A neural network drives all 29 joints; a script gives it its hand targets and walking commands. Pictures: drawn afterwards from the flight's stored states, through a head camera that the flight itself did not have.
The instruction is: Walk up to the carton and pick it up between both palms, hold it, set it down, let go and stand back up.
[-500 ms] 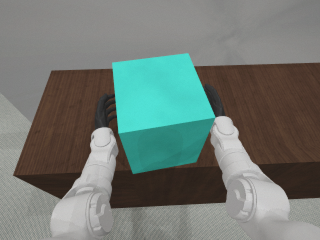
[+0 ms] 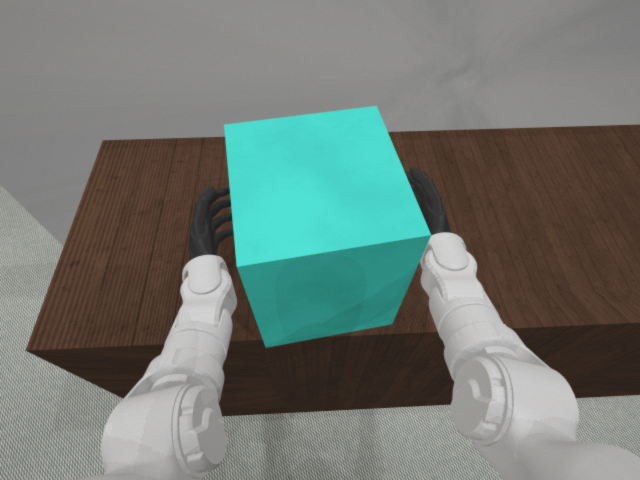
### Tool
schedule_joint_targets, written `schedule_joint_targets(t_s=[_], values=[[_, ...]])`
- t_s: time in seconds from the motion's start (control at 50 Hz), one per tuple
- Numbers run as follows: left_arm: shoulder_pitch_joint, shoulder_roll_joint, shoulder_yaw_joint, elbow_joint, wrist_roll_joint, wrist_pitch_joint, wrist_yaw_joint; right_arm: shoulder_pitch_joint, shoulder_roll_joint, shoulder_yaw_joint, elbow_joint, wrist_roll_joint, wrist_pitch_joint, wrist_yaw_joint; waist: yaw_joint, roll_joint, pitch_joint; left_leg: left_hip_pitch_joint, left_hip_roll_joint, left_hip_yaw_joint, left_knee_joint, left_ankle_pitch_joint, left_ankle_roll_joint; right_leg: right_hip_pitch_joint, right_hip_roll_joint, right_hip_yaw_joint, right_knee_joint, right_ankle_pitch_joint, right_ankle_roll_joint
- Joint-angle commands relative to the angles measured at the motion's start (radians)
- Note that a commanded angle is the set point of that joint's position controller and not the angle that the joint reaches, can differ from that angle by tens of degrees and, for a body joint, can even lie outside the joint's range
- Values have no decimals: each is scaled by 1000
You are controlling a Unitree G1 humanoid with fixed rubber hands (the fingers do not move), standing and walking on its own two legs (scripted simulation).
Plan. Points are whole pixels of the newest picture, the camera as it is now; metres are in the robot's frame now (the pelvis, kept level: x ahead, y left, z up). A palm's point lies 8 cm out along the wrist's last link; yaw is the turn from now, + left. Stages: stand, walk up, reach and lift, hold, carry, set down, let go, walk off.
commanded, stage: reach and lift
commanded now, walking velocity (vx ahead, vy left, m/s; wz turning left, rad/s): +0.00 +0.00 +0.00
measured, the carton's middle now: (317, 235) +0.44 +0.05 +0.00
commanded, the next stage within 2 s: none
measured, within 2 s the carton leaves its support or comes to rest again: leaves its support in 0.94 s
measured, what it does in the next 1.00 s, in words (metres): stands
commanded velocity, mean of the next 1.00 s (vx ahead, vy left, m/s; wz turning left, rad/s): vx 0.00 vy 0.00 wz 0.00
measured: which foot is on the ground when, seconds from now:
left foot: down 0.00-1.00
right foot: down 0.00-1.00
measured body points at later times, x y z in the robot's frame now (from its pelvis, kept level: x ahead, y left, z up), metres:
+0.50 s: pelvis +0.00 +0.00 +0.00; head +0.09 +0.01 +0.44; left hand +0.41 +0.19 +0.02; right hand +0.45 -0.10 +0.04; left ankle +0.01 +0.12 -0.73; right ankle +0.01 -0.09 -0.73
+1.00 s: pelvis -0.01 +0.00 +0.00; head +0.05 +0.00 +0.45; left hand +0.39 +0.19 +0.04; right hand +0.42 -0.11 +0.04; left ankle +0.01 +0.12 -0.73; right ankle +0.01 -0.09 -0.73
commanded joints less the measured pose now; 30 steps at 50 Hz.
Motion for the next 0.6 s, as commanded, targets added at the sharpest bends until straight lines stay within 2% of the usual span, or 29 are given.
schedule_joint_targets(t_s=[0.0,0.3,0.44,0.58], values=[[-645,-507,-169,-125,89,-72,-148,-527,586,226,29,-109,-75,85,88,16,-632,344,23,92,-5,468,-50,620,-12,-24,13,454,36],[-674,-542,-227,-137,52,-67,-139,-536,594,284,66,-78,-81,80,80,23,-679,376,28,75,18,514,-57,570,-8,-21,20,483,31],[-709,-580,-295,-188,13,-77,-127,-556,609,350,41,-51,-104,73,66,37,-766,413,33,56,33,585,-66,562,-4,-21,29,557,32],[-703,-615,-355,-185,-21,-69,-116,-575,632,419,12,-19,-116,64,54,44,-816,436,36,34,44,627,-73,551,5,-20,31,610,32]])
